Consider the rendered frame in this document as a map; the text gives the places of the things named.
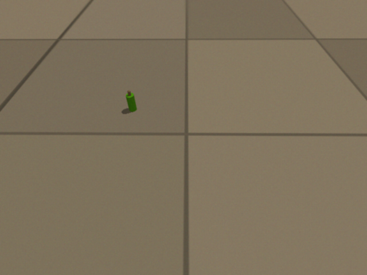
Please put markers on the bottle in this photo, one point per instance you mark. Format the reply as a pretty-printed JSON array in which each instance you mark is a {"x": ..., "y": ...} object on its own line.
[{"x": 131, "y": 101}]

